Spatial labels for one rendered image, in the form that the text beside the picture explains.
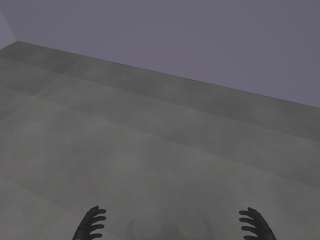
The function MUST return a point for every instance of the robot right hand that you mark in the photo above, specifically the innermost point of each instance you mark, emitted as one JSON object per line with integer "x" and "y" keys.
{"x": 262, "y": 230}

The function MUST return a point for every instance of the robot left hand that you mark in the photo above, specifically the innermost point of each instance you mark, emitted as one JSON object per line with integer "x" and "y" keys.
{"x": 85, "y": 227}

